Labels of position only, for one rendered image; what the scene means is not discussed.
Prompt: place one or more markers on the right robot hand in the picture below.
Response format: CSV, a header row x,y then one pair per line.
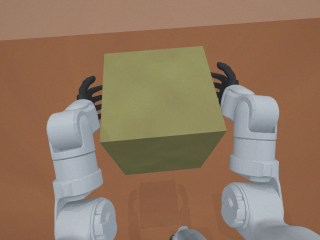
x,y
226,81

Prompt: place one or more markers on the robot right shin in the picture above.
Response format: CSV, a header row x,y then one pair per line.
x,y
182,228

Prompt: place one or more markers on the right robot forearm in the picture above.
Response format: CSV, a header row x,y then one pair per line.
x,y
255,119

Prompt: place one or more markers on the right robot upper arm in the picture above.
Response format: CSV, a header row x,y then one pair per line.
x,y
255,210

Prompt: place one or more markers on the left robot upper arm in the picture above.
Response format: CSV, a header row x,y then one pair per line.
x,y
86,219

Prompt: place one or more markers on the left robot forearm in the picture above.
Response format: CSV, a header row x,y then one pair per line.
x,y
72,147

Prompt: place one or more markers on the robot right thigh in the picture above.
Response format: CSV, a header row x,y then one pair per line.
x,y
188,234

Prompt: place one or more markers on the carton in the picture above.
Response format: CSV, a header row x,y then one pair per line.
x,y
160,111

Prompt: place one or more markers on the left robot hand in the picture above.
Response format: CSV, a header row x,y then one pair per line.
x,y
86,94

